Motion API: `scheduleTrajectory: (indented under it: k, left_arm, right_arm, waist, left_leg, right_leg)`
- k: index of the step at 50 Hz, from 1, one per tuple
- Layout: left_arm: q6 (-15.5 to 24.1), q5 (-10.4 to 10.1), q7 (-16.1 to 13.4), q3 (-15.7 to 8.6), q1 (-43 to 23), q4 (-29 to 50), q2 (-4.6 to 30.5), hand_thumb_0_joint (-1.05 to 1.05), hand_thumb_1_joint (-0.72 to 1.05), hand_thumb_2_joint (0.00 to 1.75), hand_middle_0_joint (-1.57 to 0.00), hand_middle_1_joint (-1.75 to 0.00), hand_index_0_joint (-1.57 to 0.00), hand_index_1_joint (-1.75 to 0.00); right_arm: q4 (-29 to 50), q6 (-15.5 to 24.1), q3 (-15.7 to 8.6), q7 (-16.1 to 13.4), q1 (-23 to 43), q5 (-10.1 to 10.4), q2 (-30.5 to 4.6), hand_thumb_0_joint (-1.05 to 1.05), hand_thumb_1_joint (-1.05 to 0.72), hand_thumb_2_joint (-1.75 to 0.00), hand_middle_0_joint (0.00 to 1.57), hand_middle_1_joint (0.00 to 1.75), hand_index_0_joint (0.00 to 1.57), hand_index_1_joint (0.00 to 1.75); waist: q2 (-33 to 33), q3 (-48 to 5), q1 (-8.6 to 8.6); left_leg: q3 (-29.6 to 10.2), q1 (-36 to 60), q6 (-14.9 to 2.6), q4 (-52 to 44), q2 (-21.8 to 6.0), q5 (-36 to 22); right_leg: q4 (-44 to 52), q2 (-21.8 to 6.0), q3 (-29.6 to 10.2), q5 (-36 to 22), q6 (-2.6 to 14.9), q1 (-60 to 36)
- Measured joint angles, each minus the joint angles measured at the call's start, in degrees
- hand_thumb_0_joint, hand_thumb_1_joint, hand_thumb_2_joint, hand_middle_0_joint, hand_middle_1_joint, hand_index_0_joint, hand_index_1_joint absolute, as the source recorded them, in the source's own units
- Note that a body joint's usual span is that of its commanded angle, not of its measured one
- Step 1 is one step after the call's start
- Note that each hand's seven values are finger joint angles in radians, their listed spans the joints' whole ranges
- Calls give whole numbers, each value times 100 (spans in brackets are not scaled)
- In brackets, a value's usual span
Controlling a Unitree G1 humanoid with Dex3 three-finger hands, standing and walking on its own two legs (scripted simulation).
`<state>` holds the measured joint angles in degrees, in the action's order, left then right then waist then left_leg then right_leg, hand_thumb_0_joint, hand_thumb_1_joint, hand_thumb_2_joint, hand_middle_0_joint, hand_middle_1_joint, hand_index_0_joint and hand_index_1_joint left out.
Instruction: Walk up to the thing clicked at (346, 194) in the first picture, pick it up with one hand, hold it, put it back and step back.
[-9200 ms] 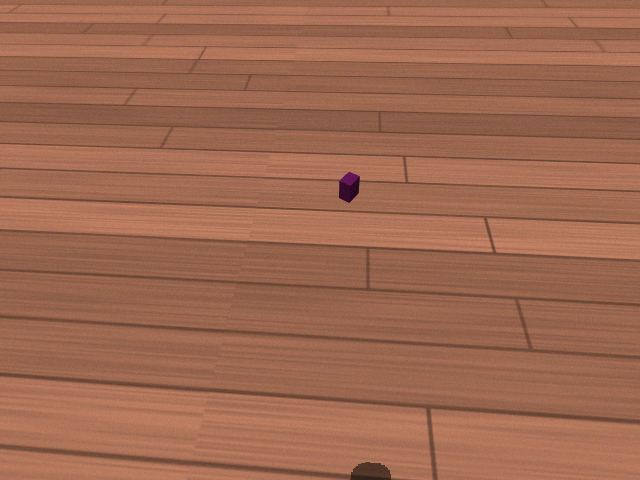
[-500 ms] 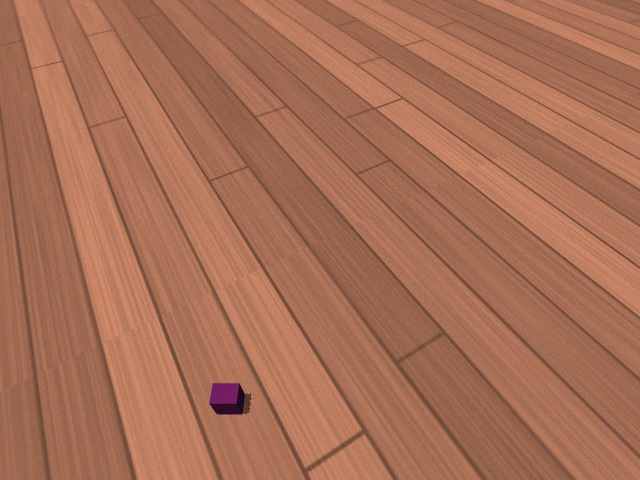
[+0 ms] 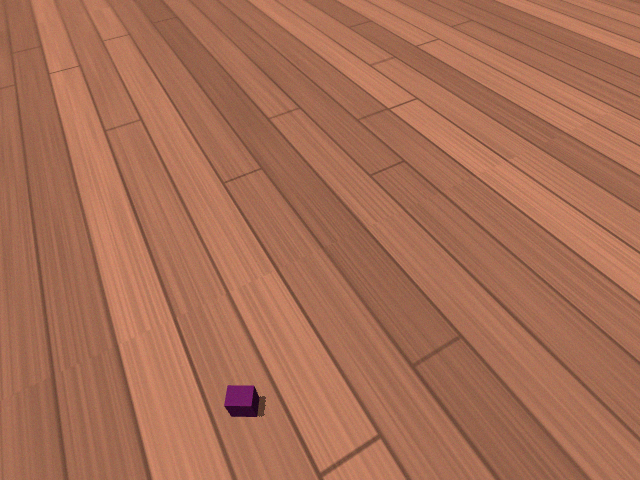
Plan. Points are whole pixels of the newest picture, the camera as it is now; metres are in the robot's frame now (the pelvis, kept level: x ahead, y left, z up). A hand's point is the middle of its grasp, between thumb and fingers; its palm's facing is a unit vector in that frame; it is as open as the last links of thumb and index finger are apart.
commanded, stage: walk up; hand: left
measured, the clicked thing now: (242, 401) +0.44 +0.29 -0.72
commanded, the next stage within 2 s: stand in 1.80 s
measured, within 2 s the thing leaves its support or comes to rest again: neither
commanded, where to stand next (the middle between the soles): +0.06 +0.05 m, yaw +0 degrees
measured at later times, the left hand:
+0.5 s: hand out of the picture +0.11 +0.33 -0.16, palm faces -0.05 -0.93 -0.37, open 7.4 cm
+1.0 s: hand (137, 466) +0.17 +0.29 -0.15, palm faces -0.05 -0.94 -0.33, open 7.4 cm
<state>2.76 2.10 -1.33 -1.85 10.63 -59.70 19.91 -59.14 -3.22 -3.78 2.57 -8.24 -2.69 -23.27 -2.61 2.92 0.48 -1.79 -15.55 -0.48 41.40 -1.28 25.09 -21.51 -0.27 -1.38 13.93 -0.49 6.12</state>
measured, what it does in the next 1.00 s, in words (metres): steps on the spot: left foot, then right foot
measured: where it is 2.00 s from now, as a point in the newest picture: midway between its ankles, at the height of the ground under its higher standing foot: outside the picture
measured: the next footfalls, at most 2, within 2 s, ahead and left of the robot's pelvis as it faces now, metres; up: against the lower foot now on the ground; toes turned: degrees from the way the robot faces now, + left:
left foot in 0.12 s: +0.08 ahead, +0.17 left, +0.00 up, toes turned +0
right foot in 0.44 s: +0.08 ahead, -0.05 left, +0.00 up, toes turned +0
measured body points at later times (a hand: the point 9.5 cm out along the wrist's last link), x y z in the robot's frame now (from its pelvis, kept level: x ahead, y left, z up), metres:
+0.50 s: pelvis +0.04 +0.07 -0.01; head +0.07 +0.07 +0.44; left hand +0.12 +0.38 -0.14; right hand +0.13 -0.23 -0.13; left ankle +0.05 +0.17 -0.74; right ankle +0.05 -0.05 -0.74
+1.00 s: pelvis +0.06 +0.05 +0.01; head +0.07 +0.05 +0.46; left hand +0.17 +0.34 -0.12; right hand +0.13 -0.27 -0.12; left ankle +0.05 +0.17 -0.74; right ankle +0.05 -0.05 -0.74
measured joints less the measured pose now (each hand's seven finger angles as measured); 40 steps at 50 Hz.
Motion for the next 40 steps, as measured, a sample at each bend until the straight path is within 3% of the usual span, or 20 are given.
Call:
scheduleTrajectory:
  k: [4, 6, 7, 8, 10, 13, 20, 23, 28, 40]
  left_arm:
    - [-17, 34, -23, -65, 237, 183, 152, 1, 90, 90, -21, -30, -21, -30]
    - [-79, 23, -7, -70, 295, 252, 273, 1, 90, 90, -21, -30, -21, -30]
    - [-131, 0, 2, -72, 293, 268, 347, 1, 90, 90, -21, -30, -21, -30]
    - [-198, -38, -6, -77, 270, 260, 407, 1, 90, 90, -21, -30, -20, -30]
    - [-299, -100, -27, -60, 228, 209, 460, 1, 91, 90, -21, -30, -20, -30]
    - [-302, -171, -11, -25, 215, 175, 490, 1, 91, 90, -20, -30, -20, -30]
    - [-358, -145, 59, 7, 37, 75, 316, 1, 91, 90, -20, -30, -20, -30]
    - [-360, -104, 81, -15, -74, 87, 244, 1, 91, 90, -20, -30, -20, -30]
    - [-386, -133, 175, 71, -248, 69, 94, 1, 91, 90, -20, -30, -20, -30]
    - [-318, -156, 203, 94, -707, -90, -26, 1, 91, 90, -21, -30, -20, -30]
  right_arm:
    - [258, -16, -112, 89, -138, -15, -104, 1, -91, -90, 20, 30, 20, 30]
    - [321, 41, -145, 89, -182, 5, -97, 1, -91, -90, 20, 30, 20, 30]
    - [322, 92, -165, 64, -185, 6, -52, 1, -91, -90, 20, 30, 20, 30]
    - [314, 137, -172, 28, -180, -8, 28, 1, -91, -90, 20, 30, 20, 30]
    - [326, 187, -110, -2, -215, 31, 170, 1, -91, -90, 20, 30, 20, 30]
    - [364, 236, 24, -60, -244, 72, 347, 1, -91, -90, 20, 30, 20, 30]
    - [432, 369, 179, -175, -103, 181, 464, 1, -91, -90, 20, 30, 20, 30]
    - [420, 344, 209, -224, -11, 259, 442, 1, -91, -90, 20, 30, 20, 30]
    - [228, 342, 235, -271, 93, 294, 430, 1, -91, -90, 20, 30, 20, 30]
    - [-158, 438, 286, -282, 294, 264, 268, 1, -91, -90, 20, 30, 20, 30]
  waist:
    - [-33, 135, 24]
    - [31, 218, 20]
    - [149, 282, 26]
    - [281, 330, 45]
    - [374, 325, 9]
    - [452, 311, 7]
    - [406, 403, -33]
    - [376, 429, -11]
    - [293, 303, -32]
    - [342, 113, -100]
  left_leg:
    - [-89, -321, 43, 104, -149, 104]
    - [-75, -174, 67, -631, -189, -385]
    - [5, -88, 105, -856, -101, -1078]
    - [92, -56, 97, -857, 0, -1186]
    - [131, -12, 21, -892, 71, -1083]
    - [221, 187, -62, -1160, 101, -1095]
    - [407, 461, -147, -1275, 169, -1009]
    - [453, 436, -120, -1051, 188, -846]
    - [417, 650, -60, -1405, 176, -962]
    - [395, 1008, 41, -2192, 82, -1326]
  right_leg:
    - [-127, -122, 15, 129, -137, -8]
    - [-438, -236, 10, 333, -245, 77]
    - [-746, -355, -39, 506, -222, 173]
    - [-1162, -402, -174, 780, -126, 330]
    - [-1984, -181, -404, 1395, 42, 657]
    - [-2625, 57, -407, 1596, 151, 978]
    - [-1554, 56, -43, 1089, 151, 807]
    - [-861, 30, 16, 96, 162, 535]
    - [-638, 39, 47, 117, 67, 371]
    - [142, 140, 66, -236, 146, 21]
